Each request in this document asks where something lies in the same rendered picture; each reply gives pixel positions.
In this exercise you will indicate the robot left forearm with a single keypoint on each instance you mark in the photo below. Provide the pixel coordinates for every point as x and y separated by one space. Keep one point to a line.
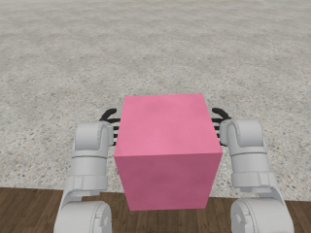
88 167

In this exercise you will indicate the right robot upper arm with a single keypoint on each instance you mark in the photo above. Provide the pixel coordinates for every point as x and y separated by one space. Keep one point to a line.
259 215

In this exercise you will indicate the robot left hand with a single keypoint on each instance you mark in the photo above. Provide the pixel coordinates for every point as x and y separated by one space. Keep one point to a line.
111 120

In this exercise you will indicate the robot right hand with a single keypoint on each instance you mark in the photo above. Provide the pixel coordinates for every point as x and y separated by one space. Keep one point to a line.
224 116

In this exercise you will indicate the robot right forearm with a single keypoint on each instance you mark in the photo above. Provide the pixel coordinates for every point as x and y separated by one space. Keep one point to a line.
249 160

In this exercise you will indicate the left robot upper arm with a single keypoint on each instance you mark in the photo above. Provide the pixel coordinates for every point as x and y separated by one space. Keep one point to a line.
84 217

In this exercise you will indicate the carton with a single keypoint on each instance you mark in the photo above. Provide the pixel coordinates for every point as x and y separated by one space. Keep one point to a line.
167 152

